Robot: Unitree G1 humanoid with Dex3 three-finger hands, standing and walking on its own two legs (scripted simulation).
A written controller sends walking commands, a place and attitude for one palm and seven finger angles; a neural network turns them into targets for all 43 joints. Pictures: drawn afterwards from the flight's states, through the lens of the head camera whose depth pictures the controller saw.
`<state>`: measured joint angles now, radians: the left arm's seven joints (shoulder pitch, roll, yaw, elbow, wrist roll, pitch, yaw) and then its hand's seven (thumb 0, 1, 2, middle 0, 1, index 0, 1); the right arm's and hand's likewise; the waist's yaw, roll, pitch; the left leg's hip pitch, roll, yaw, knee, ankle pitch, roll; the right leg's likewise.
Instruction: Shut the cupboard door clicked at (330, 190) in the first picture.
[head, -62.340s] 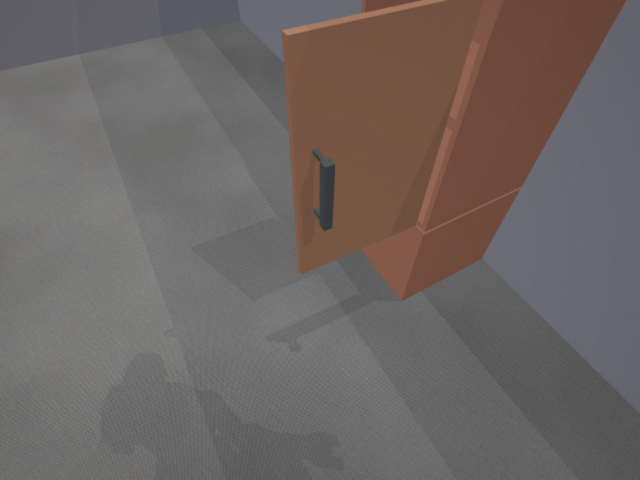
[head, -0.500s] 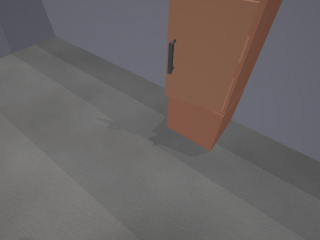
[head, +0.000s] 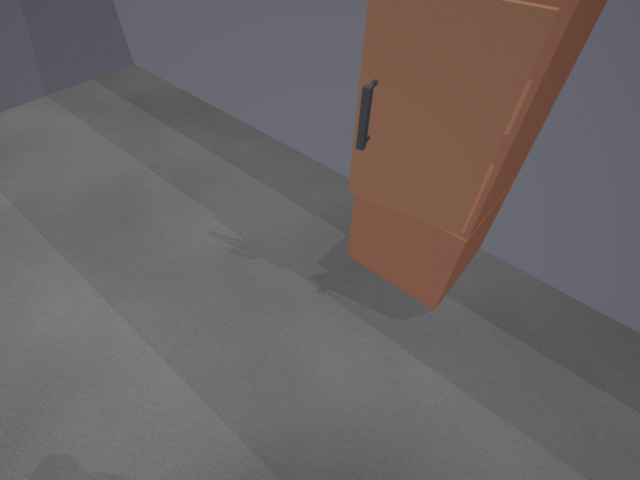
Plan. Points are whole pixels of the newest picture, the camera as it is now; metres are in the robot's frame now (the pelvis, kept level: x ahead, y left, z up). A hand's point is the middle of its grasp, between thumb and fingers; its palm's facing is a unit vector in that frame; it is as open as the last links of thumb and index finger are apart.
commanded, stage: walk to a spot facing it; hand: left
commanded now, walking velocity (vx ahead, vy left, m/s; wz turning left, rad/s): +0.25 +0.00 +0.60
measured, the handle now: (367, 115) +0.95 -0.08 -0.05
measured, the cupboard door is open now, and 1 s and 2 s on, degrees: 11 11 11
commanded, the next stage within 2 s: turn to face it in 0.30 s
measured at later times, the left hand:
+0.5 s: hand (168, 435) +0.21 +0.23 -0.15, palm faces +0.24 -0.94 -0.24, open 7.3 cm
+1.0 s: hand (190, 437) +0.22 +0.21 -0.18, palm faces +0.16 -0.97 -0.21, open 7.3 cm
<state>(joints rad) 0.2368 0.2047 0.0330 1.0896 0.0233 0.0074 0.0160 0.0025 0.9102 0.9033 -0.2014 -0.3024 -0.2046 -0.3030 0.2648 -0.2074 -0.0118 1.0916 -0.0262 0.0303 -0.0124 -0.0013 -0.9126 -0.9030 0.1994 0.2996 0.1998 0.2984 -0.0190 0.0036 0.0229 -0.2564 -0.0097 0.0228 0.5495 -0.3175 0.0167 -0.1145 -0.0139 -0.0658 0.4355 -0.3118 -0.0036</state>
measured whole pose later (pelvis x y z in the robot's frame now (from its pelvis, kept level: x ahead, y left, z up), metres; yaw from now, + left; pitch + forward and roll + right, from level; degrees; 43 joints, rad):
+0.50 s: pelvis +0.13 +0.01 +0.00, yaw +15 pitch +1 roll +0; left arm 0.09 0.20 0.06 0.90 0.03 0.00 -0.01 0.01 0.91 0.90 -0.20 -0.30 -0.20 -0.30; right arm 0.34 -0.17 -0.03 1.04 -0.03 -0.01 -0.02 0.00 -0.91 -0.90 0.20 0.30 0.20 0.30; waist -0.04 0.01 0.09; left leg -0.12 -0.05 -0.08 0.44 -0.32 0.02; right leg -0.50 -0.05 -0.02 0.70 -0.22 0.05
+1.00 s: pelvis +0.22 +0.01 +0.00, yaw +3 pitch +1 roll +0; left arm 0.25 0.20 0.09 1.00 0.03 0.06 0.00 0.01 0.92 0.90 -0.20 -0.30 -0.21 -0.30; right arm 0.11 -0.17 -0.02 0.89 -0.02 0.01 -0.04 0.00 -0.91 -0.90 0.20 0.30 0.20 0.30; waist 0.05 -0.02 0.09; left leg -0.27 0.03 0.04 0.54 -0.28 0.00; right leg -0.43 0.09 0.05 0.78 -0.41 0.00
